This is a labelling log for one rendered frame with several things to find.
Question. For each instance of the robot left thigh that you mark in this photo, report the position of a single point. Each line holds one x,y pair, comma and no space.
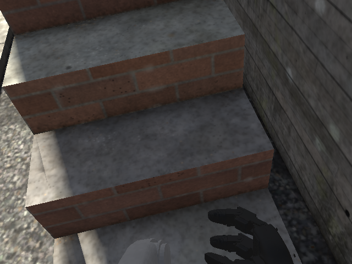
147,251

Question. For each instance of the robot right hand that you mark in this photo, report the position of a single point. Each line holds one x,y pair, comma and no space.
266,247

